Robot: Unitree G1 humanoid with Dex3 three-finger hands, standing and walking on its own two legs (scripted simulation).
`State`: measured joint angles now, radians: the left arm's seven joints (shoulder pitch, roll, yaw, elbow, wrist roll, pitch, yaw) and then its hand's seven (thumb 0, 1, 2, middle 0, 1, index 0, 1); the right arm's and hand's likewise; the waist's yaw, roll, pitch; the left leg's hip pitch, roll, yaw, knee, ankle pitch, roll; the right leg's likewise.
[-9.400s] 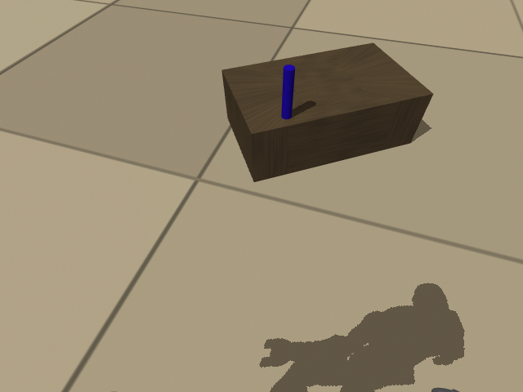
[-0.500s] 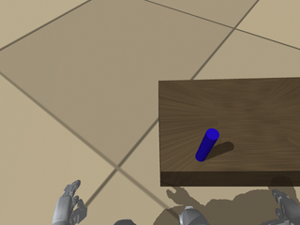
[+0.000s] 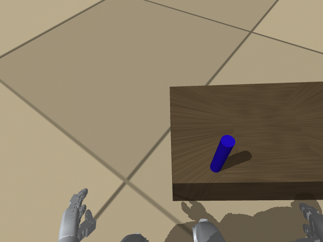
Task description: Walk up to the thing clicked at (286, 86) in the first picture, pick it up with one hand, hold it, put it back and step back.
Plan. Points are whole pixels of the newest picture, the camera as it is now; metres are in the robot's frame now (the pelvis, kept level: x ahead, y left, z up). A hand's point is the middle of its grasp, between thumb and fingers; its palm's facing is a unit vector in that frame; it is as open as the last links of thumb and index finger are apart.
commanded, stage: go down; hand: right
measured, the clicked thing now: (220, 155) +0.43 -0.20 -0.26
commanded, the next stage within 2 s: approach in 1.42 s
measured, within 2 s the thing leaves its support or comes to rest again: neither
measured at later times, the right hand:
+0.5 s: hand (307, 195) +0.23 -0.33 -0.05, palm faces +0.16 +0.95 -0.26, open 17.4 cm
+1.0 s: hand (312, 164) +0.30 -0.37 -0.03, palm faces +0.16 +0.97 -0.16, open 17.5 cm
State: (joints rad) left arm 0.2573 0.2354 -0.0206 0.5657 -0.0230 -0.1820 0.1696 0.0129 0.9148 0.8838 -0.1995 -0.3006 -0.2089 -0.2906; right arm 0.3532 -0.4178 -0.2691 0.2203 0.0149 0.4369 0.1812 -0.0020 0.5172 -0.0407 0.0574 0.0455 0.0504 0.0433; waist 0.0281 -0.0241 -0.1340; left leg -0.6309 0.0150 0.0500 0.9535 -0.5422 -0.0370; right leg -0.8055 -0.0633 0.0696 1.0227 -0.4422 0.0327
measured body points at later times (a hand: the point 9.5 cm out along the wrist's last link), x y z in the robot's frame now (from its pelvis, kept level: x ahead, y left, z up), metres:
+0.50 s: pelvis -0.01 +0.00 +0.00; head +0.06 -0.02 +0.44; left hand +0.14 +0.26 -0.08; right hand +0.22 -0.38 -0.03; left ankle -0.04 +0.15 -0.68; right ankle +0.03 -0.13 -0.68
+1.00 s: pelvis -0.03 +0.00 -0.01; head +0.08 -0.03 +0.42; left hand +0.07 +0.28 -0.11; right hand +0.29 -0.42 -0.02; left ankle -0.04 +0.15 -0.68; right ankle +0.03 -0.13 -0.68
